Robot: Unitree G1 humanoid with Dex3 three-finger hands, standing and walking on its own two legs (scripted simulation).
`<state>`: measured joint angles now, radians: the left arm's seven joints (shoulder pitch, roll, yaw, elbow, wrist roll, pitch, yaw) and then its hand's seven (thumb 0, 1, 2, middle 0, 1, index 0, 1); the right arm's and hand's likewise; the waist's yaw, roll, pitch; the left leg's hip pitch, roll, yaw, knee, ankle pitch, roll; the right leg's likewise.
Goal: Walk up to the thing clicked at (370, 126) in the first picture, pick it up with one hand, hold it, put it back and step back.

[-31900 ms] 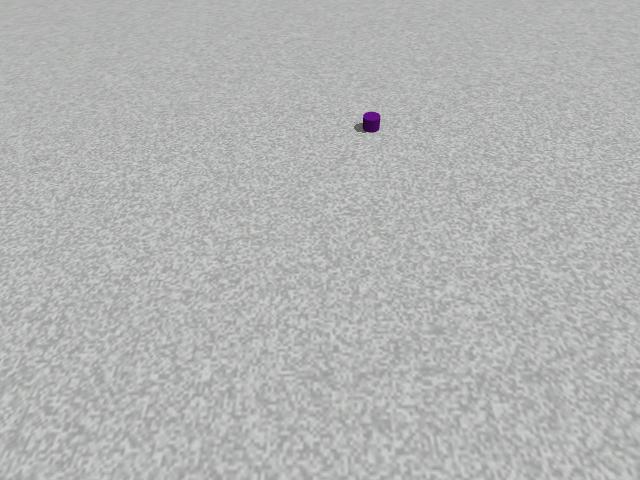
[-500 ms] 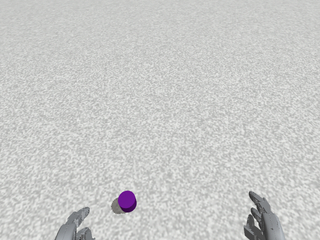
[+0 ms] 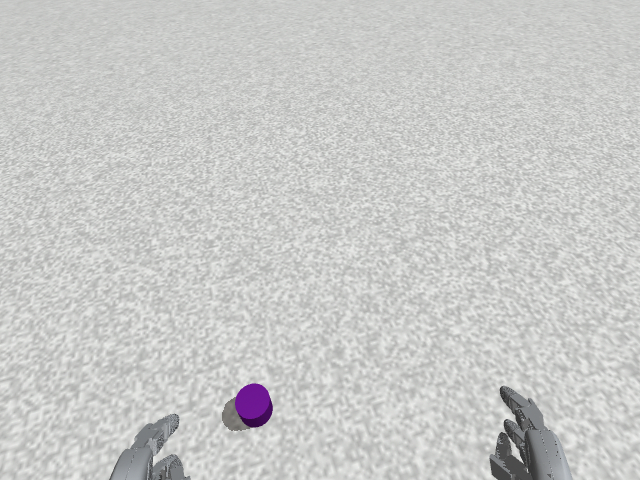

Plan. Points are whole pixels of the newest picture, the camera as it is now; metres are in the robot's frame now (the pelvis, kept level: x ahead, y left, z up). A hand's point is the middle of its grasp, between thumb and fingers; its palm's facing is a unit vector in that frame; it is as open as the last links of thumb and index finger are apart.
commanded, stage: home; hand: left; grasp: from above
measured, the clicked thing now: (254, 405) +0.47 +0.21 -0.68
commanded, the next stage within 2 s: stand in 0.34 s
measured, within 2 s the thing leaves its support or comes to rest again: neither
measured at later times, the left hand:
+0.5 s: hand out of the picture +0.16 +0.19 -0.06, palm faces +0.01 -0.96 -0.27, open 7.4 cm
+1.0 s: hand out of the picture +0.05 +0.24 -0.11, palm faces +0.04 -0.95 -0.32, open 7.4 cm
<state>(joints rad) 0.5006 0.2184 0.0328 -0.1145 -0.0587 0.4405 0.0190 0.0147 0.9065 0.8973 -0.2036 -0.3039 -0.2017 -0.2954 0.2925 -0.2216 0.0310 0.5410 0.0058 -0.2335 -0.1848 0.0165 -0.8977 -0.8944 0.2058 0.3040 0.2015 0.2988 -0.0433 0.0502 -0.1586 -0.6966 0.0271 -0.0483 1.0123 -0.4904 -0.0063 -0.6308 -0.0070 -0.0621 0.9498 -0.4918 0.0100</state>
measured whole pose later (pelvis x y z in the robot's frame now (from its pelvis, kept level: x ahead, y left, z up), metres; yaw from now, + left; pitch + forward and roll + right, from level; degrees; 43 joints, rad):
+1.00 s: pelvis -0.01 +0.01 +0.05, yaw +0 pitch -4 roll +0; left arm 0.21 0.27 0.04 0.98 0.03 0.03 0.04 0.01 0.91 0.90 -0.21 -0.30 -0.20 -0.30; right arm 0.18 -0.28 -0.04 1.01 -0.04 0.00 -0.02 0.01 -0.90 -0.89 0.20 0.30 0.20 0.30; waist 0.02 0.01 0.06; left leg -0.21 -0.02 0.00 0.55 -0.27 0.02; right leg -0.18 -0.05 -0.02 0.53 -0.29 0.04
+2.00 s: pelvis -0.01 +0.00 +0.07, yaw +0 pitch -4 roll +0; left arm 0.13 0.30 0.02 1.14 0.02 0.00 0.01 0.01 0.91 0.90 -0.21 -0.30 -0.20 -0.30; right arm 0.13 -0.32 -0.01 1.14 -0.02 0.00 -0.01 0.01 -0.90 -0.89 0.20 0.30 0.20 0.30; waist 0.00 0.02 0.07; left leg -0.12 0.00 -0.01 0.34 -0.16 0.00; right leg -0.09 -0.03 -0.03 0.34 -0.19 0.02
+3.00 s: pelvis -0.01 -0.01 +0.07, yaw -1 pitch -3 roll +0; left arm 0.11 0.33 0.03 1.12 0.00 0.00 0.00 0.01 0.91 0.90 -0.21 -0.30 -0.20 -0.30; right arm 0.11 -0.34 -0.01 1.13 -0.01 0.01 0.00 0.01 -0.90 -0.89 0.20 0.30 0.20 0.30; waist -0.01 0.02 0.06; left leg -0.13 0.02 0.00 0.34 -0.17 -0.02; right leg -0.11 -0.01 -0.03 0.35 -0.19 0.00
